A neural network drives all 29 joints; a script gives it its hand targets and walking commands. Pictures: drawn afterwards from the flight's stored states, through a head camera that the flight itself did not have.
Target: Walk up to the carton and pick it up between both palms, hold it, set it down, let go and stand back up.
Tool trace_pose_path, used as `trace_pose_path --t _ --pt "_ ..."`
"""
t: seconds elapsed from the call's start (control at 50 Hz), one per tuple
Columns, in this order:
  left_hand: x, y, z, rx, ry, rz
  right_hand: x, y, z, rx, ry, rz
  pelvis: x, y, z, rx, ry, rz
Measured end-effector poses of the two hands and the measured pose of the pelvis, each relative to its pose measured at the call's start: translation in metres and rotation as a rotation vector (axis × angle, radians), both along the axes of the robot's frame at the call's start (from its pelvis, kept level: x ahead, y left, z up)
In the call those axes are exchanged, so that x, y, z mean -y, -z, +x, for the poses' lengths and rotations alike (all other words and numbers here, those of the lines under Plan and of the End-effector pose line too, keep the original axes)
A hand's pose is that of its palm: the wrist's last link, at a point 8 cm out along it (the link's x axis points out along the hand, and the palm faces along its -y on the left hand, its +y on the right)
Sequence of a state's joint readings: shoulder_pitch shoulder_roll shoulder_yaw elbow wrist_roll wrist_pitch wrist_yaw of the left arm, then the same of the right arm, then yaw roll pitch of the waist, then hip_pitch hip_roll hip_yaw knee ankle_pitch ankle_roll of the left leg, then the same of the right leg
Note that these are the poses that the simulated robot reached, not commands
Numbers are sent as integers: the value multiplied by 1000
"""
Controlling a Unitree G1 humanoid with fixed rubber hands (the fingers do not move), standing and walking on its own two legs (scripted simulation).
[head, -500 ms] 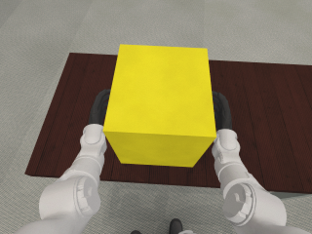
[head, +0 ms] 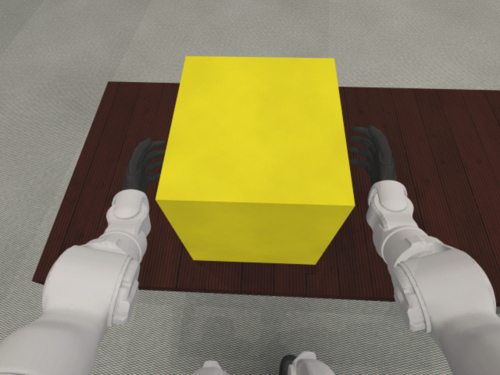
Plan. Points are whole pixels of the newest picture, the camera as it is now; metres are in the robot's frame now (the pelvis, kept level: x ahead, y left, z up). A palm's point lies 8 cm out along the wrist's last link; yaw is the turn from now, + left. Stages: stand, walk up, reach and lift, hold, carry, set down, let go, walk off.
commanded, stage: set down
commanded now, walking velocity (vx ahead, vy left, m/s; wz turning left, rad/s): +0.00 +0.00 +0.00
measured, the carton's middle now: (256, 169) +0.47 +0.01 -0.01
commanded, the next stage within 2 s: none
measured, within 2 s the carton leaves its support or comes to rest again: neither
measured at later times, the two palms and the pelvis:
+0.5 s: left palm (111, 161) +0.42 +0.22 +0.09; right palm (394, 149) +0.44 -0.19 +0.09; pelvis -0.03 -0.02 +0.00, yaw +2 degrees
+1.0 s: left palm (108, 104) +0.46 +0.21 +0.15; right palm (431, 102) +0.46 -0.22 +0.15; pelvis +0.00 -0.01 +0.03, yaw +1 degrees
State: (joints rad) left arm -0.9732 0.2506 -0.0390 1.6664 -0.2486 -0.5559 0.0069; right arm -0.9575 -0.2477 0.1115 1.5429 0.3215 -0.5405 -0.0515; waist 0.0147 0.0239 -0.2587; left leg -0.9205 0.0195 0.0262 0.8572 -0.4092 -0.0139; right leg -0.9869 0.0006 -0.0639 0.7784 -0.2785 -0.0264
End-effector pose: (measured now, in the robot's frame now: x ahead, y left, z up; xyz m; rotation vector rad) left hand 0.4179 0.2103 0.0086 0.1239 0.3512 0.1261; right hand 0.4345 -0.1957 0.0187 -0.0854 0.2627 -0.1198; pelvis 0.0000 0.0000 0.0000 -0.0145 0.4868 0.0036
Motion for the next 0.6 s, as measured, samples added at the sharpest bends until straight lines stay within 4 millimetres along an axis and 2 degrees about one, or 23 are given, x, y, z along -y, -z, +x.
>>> trace_pose_path --t 0.14,0.24,0.32,0.38,0.52,0.6 --pt "-1 0 -1 89 -6 -7 14 14 -10 -18 -25 -1 10 8 -13 -33 -14 6" --pt "14 -10 4 131 19 -29 2 12 -13 4 -77 24 18 11 -22 -49 -19 11" --pt "22 -28 5 159 25 -40 -11 -7 -9 56 -100 53 22 10 -27 -42 -23 17" --pt "19 -43 3 155 11 -35 -13 -25 -6 67 -91 60 24 6 -29 -21 -23 22" --pt "-17 -82 -4 156 -65 -13 -3 -73 4 94 -48 42 24 -4 -28 28 -31 22" --pt "-37 -94 -8 116 -87 17 4 -85 5 42 -27 29 22 -9 -26 62 -42 16"
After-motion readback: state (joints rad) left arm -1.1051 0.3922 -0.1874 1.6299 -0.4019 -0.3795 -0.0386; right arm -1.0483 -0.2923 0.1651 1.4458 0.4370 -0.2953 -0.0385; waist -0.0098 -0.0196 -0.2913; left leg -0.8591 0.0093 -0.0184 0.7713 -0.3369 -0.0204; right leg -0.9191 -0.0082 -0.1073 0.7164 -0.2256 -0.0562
